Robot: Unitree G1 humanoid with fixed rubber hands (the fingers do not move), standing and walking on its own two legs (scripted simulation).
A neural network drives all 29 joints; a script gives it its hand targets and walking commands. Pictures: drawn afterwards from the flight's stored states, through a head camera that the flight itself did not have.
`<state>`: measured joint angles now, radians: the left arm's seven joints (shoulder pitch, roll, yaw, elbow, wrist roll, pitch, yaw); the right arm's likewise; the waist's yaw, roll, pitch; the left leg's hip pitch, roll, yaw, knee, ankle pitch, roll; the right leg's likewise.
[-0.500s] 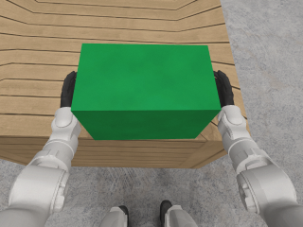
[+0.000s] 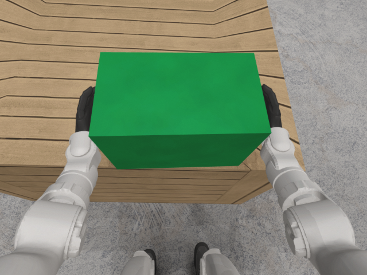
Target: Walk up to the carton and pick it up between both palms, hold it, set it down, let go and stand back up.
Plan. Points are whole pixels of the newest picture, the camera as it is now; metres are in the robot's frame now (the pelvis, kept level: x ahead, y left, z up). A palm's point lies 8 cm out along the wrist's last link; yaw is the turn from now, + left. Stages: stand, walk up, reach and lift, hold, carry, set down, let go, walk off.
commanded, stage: reach and lift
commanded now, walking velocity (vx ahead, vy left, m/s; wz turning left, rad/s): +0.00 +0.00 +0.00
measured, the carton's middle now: (178, 116) +0.45 +0.02 -0.01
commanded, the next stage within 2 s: none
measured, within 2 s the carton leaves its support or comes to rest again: leaves its support in 0.12 s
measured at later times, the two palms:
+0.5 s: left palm (84, 126) +0.40 +0.21 +0.02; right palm (276, 122) +0.42 -0.19 +0.03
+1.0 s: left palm (75, 122) +0.39 +0.21 +0.06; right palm (286, 117) +0.41 -0.19 +0.07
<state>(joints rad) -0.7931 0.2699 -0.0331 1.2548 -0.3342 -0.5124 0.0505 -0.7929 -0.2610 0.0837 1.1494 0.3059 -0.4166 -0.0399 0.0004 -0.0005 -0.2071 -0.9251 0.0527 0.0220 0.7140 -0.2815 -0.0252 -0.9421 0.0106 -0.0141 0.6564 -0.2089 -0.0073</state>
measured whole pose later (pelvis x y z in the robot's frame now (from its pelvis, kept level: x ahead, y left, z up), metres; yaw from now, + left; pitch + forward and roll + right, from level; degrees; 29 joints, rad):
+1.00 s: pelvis -0.01 +0.00 +0.01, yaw +1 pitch +18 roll +0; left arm -0.78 0.24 -0.03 1.33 -0.33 -0.55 0.05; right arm -0.73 -0.24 0.03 1.09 0.22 -0.35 -0.06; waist 0.00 0.01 -0.21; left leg -0.73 0.04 0.02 0.69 -0.28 -0.02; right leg -0.76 0.00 -0.01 0.66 -0.22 -0.01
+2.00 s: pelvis -0.01 +0.00 +0.04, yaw +2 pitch -5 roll -1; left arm -0.54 0.20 0.17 0.46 0.02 0.44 -0.01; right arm -0.56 -0.23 -0.07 0.64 0.22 0.29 -0.05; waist 0.00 -0.03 -0.08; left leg -0.12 0.03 0.01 0.44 -0.22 -0.02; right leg -0.13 0.00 -0.03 0.39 -0.16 0.00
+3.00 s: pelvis +0.00 +0.00 +0.04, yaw +2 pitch -5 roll +0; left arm -0.59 0.20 0.23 0.28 0.05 0.63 -0.02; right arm -0.59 -0.19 -0.12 0.45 0.17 0.41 -0.06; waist 0.00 -0.03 -0.05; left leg -0.12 0.03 0.01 0.40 -0.20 -0.02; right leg -0.14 -0.01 -0.03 0.38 -0.16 0.00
